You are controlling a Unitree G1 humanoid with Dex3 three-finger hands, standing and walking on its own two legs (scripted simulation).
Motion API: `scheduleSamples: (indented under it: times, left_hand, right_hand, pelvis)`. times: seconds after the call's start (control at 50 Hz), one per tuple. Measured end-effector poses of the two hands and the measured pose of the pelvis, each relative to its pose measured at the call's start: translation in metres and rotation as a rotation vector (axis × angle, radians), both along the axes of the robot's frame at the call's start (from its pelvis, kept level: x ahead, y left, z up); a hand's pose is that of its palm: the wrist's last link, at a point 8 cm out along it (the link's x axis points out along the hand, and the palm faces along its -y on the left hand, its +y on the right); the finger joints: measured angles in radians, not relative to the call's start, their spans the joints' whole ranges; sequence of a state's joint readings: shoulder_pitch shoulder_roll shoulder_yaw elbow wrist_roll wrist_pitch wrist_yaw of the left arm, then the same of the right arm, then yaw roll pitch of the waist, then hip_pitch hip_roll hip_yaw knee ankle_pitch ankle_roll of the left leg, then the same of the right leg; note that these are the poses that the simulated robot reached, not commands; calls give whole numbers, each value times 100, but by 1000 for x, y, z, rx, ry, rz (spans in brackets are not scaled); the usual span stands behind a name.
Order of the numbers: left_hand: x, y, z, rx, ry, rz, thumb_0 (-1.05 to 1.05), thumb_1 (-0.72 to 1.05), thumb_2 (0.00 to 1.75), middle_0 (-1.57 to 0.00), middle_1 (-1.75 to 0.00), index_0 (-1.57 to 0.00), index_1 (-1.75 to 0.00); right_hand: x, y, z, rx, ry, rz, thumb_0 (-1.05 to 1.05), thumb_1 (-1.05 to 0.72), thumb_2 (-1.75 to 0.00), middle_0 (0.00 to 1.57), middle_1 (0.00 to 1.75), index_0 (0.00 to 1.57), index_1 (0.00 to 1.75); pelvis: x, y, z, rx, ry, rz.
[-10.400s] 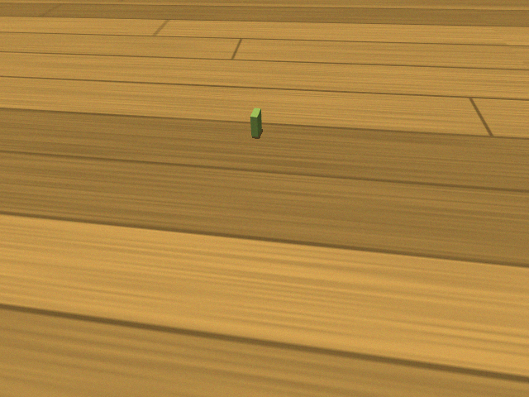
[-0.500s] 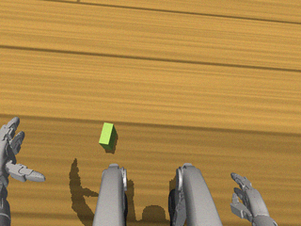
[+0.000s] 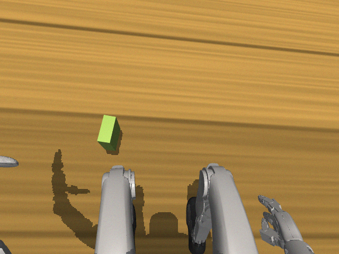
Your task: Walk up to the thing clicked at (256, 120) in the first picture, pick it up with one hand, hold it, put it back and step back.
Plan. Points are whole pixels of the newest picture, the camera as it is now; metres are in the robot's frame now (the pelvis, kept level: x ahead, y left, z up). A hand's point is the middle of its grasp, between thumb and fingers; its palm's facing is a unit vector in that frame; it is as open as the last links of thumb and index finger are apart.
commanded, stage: go down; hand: left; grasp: from the side
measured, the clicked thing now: (110, 134) +0.46 +0.22 -0.38
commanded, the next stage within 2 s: approach in 0.82 s
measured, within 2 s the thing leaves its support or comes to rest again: neither
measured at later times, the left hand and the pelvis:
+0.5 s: hand out of the picture +0.38 +0.40 -0.05, palm faces +0.18 -0.98 -0.12, open 17.2 cm; pelvis -0.01 +0.00 -0.05, yaw -1 degrees
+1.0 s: hand out of the picture +0.38 +0.40 -0.07, palm faces +0.17 -0.98 -0.11, open 17.3 cm; pelvis -0.01 +0.00 -0.07, yaw -1 degrees
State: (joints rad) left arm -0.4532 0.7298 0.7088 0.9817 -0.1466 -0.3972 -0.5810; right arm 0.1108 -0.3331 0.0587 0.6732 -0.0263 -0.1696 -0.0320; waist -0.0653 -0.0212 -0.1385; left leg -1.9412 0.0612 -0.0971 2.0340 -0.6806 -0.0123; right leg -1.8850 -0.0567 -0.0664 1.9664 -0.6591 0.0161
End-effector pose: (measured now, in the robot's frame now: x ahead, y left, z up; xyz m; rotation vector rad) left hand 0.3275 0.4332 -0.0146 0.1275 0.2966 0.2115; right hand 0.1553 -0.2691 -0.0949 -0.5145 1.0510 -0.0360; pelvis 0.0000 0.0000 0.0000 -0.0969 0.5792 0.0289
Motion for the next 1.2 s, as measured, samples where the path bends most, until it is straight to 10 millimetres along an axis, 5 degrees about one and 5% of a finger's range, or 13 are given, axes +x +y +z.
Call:
scheduleSamples:
  times: [0.5,1.02,1.12,1.2]
  left_hand:
    - [19,15,-27,-19,-93,-24,-2,-50,16,-3,-12,-2,-13]
    - [26,21,-45,-28,-144,-33,-2,-54,14,-5,-14,-4,-14]
    - [27,20,-62,-56,-185,-22,-2,-55,12,-6,-14,-4,-15]
    - [30,11,-95,-93,-202,-19,-2,-56,10,-7,-14,-5,-15]
  right_hand:
    - [-17,0,-44,-18,35,16,1,-91,-90,21,30,21,30]
    - [-30,-5,-62,-37,66,28,1,-91,-90,21,30,21,30]
    - [-29,-5,-68,-46,72,57,1,-91,-90,21,30,21,30]
    - [-27,-5,-74,-64,76,92,1,-91,-90,21,30,21,30]
  pelvis:
    - [-8,3,-47,-15,-13,-6]
    - [-12,3,-71,-22,-28,-13]
    - [-12,3,-80,-27,-37,-18]
    - [-13,3,-92,-36,-56,-26]
